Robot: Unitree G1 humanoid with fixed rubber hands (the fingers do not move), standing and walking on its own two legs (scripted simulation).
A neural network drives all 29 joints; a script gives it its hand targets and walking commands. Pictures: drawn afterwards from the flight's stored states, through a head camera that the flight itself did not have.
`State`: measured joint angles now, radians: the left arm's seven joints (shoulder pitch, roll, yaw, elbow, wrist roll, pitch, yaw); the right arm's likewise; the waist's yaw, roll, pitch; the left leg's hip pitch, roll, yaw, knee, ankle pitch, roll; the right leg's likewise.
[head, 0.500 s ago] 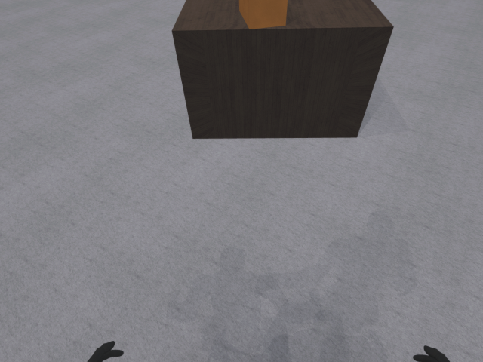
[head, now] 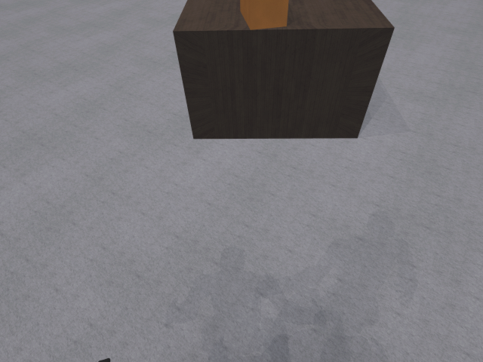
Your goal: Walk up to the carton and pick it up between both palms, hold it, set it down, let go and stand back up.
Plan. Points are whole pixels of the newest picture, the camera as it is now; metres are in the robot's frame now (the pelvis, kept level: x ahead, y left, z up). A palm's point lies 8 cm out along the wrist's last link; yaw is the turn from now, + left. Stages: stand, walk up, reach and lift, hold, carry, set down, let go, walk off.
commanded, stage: stand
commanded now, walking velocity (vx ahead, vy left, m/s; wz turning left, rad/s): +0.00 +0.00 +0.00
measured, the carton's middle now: out of the picture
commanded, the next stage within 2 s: none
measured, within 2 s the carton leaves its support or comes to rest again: neither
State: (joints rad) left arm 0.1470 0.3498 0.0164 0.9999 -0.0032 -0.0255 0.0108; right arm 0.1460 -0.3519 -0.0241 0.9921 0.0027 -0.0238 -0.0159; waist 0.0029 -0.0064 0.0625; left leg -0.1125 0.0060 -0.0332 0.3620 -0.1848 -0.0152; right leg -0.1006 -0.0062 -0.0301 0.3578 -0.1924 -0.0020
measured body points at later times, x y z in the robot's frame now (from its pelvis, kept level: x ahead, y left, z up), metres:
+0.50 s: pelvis +0.00 +0.00 +0.00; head +0.01 +0.01 +0.45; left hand +0.09 +0.30 -0.12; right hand +0.10 -0.30 -0.12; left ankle +0.01 +0.13 -0.75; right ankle +0.01 -0.12 -0.75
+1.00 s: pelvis +0.01 +0.00 +0.00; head +0.01 +0.01 +0.45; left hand +0.09 +0.31 -0.13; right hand +0.10 -0.30 -0.12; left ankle +0.01 +0.13 -0.75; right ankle +0.01 -0.12 -0.75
